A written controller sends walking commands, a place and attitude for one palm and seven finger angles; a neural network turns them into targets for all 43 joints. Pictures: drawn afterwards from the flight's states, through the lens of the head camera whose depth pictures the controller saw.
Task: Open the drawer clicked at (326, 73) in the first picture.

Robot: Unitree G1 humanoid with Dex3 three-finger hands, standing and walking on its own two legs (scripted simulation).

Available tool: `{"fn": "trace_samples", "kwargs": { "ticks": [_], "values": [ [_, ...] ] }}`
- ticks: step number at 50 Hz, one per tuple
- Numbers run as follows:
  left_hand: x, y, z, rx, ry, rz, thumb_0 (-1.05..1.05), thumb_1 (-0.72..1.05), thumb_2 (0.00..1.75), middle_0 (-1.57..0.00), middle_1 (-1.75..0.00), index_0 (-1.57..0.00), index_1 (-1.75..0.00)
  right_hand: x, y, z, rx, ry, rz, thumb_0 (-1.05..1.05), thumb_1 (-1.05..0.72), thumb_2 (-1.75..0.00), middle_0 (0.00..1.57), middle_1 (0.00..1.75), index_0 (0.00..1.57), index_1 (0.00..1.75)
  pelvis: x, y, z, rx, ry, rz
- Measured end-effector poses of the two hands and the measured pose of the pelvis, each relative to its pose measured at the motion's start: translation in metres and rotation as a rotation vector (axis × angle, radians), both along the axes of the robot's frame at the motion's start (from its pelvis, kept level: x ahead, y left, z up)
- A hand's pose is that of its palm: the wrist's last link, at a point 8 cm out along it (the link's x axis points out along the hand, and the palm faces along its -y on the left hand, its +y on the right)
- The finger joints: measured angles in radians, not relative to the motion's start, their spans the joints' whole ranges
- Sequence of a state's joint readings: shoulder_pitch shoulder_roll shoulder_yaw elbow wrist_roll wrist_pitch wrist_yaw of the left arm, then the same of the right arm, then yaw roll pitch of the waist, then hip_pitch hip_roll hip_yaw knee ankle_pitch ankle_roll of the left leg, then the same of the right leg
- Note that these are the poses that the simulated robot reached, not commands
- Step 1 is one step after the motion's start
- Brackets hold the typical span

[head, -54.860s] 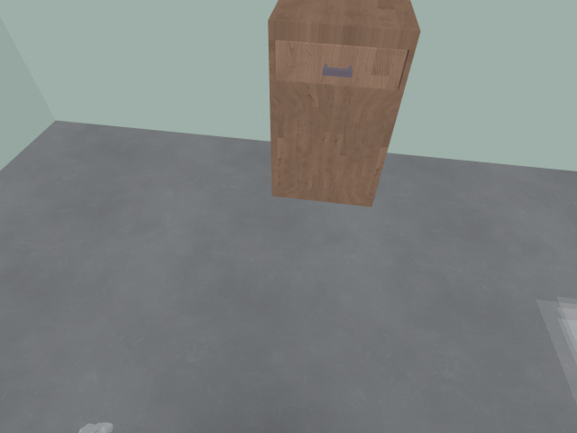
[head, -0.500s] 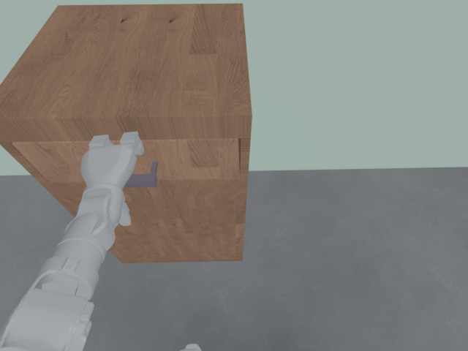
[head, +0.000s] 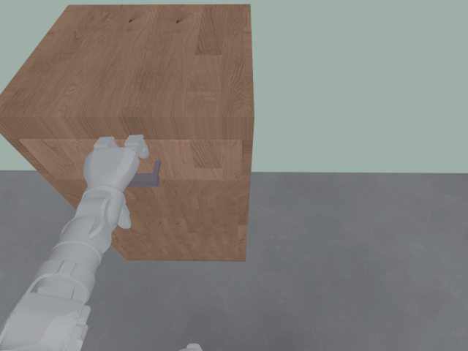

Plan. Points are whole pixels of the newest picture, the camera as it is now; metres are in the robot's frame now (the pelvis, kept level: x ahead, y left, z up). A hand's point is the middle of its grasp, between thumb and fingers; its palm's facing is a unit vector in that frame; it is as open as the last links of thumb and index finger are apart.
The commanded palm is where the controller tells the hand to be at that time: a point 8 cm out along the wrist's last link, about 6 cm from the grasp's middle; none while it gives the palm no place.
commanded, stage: re-aim the fingers above the handle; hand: left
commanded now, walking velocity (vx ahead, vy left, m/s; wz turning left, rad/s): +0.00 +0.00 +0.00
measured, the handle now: (136, 172) +0.48 +0.23 -0.04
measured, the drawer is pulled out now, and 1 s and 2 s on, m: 0.00 0.00 0.00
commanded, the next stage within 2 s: lower the fingers behind the handle in 1.78 s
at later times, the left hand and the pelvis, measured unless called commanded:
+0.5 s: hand (125, 183) +0.42 +0.22 +0.01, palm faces -0.02 -0.04 -1.00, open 13.8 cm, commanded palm +0.40 +0.22 +0.07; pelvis -0.01 +0.01 +0.00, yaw -1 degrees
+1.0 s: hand (118, 183) +0.42 +0.24 +0.01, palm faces -0.05 -0.04 -1.00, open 13.8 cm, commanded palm +0.41 +0.23 +0.07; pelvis -0.01 +0.01 +0.00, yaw -1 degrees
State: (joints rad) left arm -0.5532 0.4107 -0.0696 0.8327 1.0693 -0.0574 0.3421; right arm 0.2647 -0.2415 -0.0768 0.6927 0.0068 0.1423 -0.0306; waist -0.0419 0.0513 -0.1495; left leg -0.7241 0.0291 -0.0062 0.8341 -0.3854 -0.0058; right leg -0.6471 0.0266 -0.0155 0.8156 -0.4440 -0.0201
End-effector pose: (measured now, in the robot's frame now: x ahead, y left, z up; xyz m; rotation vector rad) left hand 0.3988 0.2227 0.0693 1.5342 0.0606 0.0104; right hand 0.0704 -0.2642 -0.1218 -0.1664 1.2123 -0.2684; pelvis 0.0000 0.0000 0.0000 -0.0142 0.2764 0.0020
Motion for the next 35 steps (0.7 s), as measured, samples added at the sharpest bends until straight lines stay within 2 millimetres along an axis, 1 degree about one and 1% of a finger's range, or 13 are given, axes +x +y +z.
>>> {"fn": "trace_samples", "kwargs": {
  "ticks": [5, 15, 19, 25, 35],
  "values": [
    [0.003, -0.004, 0.003, -0.013, 0.008, -0.013, 0.0, -0.49, 0.3, -0.32, -1.2, -0.32, -1.2, -0.015, 0.002, 0.0, 0.008, 0.019, -0.027, 0.01, -0.91, -0.9, 0.2, 0.3, 0.2, 0.3, 0.0, 0.001, 0.002, 0.002, -0.004, -0.012],
    [-0.003, 0.005, -0.002, -0.004, 0.013, -0.023, 0.0, -0.49, 0.3, -0.32, -1.2, -0.32, -1.2, -0.038, 0.002, 0.0, -0.005, 0.055, -0.05, 0.01, -0.91, -0.9, 0.2, 0.3, 0.2, 0.3, -0.006, 0.005, 0.0, 0.0, 0.0, -0.016],
    [-0.005, 0.004, -0.002, -0.001, -0.004, -0.032, 0.0, -0.49, 0.3, -0.32, -1.2, -0.32, -1.2, -0.041, 0.002, -0.001, -0.008, 0.06, -0.046, 0.01, -0.91, -0.9, 0.2, 0.3, 0.2, 0.3, -0.008, 0.007, -0.001, -0.003, 0.001, -0.012],
    [-0.002, -0.001, -0.002, -0.006, -0.012, -0.027, 0.0, -0.49, 0.3, -0.32, -1.2, -0.32, -1.2, -0.039, 0.006, 0.0, -0.007, 0.044, -0.044, 0.01, -0.91, -0.9, 0.2, 0.3, 0.2, 0.3, -0.012, 0.009, -0.001, -0.004, 0.0, -0.014],
    [0.006, 0.004, -0.001, 0.001, 0.016, -0.008, 0.0, -0.49, 0.3, -0.32, -1.2, -0.32, -1.2, -0.041, 0.011, 0.002, -0.01, 0.029, -0.043, 0.0, -0.91, -0.9, 0.2, 0.3, 0.2, 0.3, -0.014, 0.011, -0.001, -0.005, 0.006, -0.019]
  ]
}}
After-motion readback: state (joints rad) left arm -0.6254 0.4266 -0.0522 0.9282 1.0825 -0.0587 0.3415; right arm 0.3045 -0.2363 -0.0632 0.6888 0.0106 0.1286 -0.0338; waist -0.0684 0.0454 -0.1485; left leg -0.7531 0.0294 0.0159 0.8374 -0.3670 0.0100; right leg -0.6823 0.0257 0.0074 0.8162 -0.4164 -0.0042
